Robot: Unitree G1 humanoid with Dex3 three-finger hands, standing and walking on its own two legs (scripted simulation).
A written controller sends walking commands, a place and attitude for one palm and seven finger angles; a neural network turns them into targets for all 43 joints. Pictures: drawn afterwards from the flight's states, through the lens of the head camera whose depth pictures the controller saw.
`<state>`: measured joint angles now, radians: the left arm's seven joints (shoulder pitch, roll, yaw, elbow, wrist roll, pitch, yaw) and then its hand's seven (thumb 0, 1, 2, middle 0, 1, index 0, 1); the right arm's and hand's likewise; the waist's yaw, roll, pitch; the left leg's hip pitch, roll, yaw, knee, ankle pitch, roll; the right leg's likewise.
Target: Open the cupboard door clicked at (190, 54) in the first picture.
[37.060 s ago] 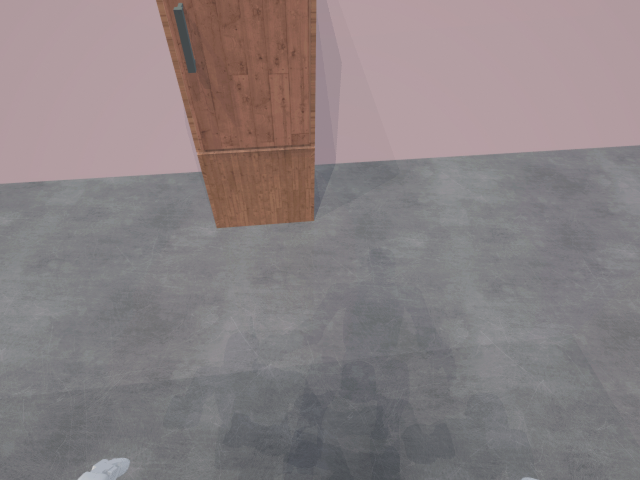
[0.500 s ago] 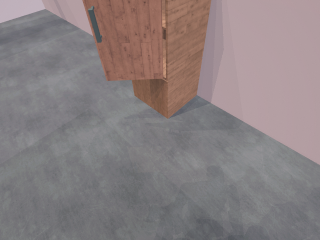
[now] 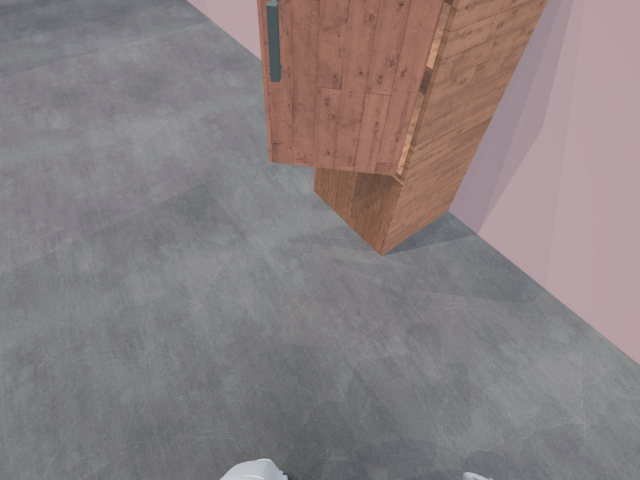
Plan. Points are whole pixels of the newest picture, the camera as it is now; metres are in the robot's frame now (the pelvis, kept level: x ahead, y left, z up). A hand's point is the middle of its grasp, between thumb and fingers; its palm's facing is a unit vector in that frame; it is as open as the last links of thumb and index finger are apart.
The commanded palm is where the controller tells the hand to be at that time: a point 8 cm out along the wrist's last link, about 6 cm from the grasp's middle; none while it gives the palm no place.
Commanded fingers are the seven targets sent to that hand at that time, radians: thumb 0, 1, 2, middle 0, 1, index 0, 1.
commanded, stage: take the last steps up to it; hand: left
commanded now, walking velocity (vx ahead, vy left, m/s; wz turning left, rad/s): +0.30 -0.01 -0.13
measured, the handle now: (275, 40) +0.93 +0.20 +0.05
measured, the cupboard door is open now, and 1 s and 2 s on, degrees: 46 46 46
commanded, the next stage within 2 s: come to a stop and stand still in 0.76 s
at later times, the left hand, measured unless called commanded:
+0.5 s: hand (250, 351) +0.31 +0.14 -0.15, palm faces -0.16 -0.98 -0.15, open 7.4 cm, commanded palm none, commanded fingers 0.00 0.90 0.90 -0.20 -0.30 -0.20 -0.30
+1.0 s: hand (233, 345) +0.33 +0.18 -0.17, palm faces -0.01 -0.99 -0.15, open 7.3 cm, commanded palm none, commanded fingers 0.00 0.90 0.90 -0.20 -0.30 -0.20 -0.30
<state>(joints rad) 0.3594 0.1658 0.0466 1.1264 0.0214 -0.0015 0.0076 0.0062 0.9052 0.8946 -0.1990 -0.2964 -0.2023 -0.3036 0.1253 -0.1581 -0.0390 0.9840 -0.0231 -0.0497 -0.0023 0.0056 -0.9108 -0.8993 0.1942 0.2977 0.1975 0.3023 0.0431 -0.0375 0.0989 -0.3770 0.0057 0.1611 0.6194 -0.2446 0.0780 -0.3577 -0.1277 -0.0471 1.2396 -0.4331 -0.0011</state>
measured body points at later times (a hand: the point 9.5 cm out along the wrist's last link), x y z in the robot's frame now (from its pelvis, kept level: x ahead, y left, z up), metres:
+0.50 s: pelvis +0.18 -0.01 +0.01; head +0.21 -0.01 +0.46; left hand +0.32 +0.19 -0.14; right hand +0.03 -0.18 -0.13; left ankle +0.06 +0.08 -0.72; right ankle +0.23 -0.12 -0.72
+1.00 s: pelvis +0.33 +0.01 +0.01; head +0.35 +0.03 +0.46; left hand +0.33 +0.23 -0.16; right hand +0.39 -0.23 -0.13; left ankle +0.38 +0.09 -0.72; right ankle +0.26 -0.12 -0.68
